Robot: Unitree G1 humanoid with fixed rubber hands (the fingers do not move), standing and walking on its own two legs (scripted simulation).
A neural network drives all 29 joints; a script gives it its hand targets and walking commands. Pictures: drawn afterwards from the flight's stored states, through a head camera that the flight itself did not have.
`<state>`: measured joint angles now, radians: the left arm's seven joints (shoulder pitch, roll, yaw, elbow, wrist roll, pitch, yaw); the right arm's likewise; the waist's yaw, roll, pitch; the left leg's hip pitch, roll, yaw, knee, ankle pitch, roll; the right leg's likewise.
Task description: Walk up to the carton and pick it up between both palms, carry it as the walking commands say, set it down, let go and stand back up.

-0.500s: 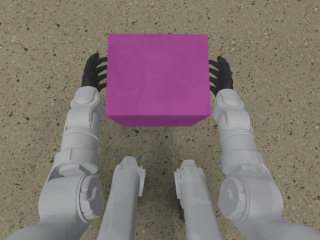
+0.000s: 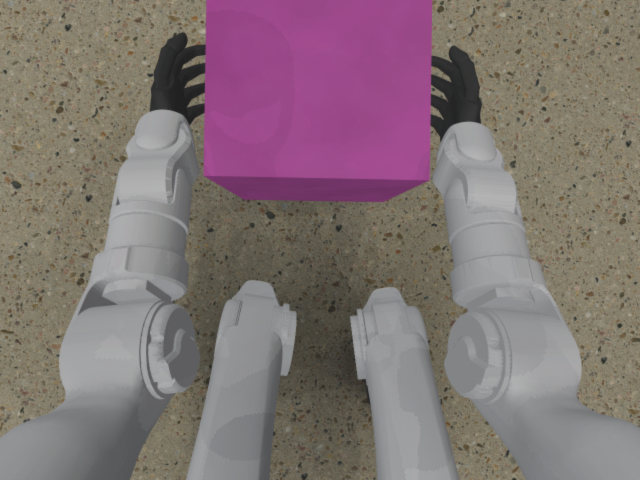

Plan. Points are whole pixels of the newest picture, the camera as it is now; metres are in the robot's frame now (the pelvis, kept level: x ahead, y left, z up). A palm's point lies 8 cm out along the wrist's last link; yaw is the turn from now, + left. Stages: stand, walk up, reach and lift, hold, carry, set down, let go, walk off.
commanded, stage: set down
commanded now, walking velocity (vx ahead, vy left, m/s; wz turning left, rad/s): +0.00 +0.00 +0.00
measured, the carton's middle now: (316, 120) +0.52 +0.03 -0.19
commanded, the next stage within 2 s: none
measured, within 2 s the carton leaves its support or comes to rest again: rests again in 1.46 s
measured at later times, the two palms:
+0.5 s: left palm (194, 118) +0.52 +0.19 -0.20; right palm (431, 130) +0.52 -0.13 -0.20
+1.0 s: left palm (198, 124) +0.52 +0.19 -0.23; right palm (424, 134) +0.52 -0.13 -0.23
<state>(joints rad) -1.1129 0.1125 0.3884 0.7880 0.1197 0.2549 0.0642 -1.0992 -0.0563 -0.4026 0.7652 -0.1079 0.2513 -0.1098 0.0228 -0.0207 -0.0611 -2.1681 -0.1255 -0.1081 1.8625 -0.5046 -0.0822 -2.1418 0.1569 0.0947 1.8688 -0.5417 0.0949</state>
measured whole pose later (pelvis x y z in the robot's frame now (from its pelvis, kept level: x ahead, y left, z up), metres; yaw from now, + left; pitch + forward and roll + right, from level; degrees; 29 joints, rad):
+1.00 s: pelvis +0.00 +0.00 -0.07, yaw -1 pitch +42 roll -1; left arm -1.29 0.23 0.31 0.96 0.02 0.19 0.09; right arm -1.29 -0.15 -0.31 0.93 -0.01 0.19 -0.16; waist 0.03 -0.02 0.18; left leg -2.28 -0.10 -0.08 2.13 -0.57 -0.08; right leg -2.26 0.16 0.07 2.13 -0.60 0.09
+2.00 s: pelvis +0.00 +0.00 -0.09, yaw -1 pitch +37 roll -1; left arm -1.35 0.24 0.32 1.03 0.05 0.16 0.03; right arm -1.33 -0.19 -0.31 1.01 -0.02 0.15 -0.11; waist 0.04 -0.02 0.28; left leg -2.27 -0.06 -0.06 2.20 -0.58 -0.05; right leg -2.25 0.12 0.04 2.20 -0.61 0.07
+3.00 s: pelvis +0.00 +0.00 -0.08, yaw +0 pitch +39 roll -1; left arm -1.33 0.39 0.13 1.04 -0.21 0.03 0.08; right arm -1.31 -0.33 -0.08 0.98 0.21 0.06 -0.14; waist 0.02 -0.01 0.28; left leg -2.28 -0.04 -0.04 2.16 -0.56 -0.03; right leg -2.26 0.07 0.03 2.17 -0.60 0.05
